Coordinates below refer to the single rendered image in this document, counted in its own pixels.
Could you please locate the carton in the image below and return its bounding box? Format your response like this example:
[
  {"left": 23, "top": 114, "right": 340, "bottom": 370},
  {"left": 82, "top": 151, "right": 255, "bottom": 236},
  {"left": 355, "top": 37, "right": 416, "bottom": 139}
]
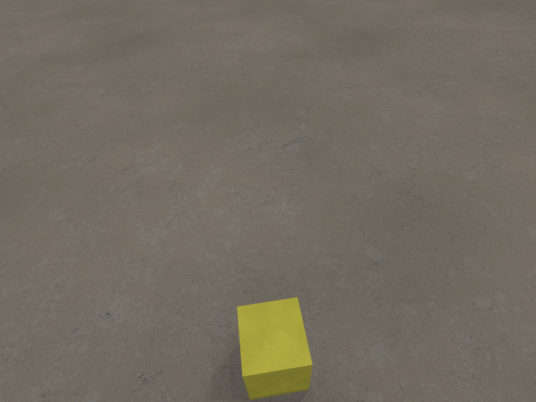
[{"left": 237, "top": 297, "right": 312, "bottom": 399}]

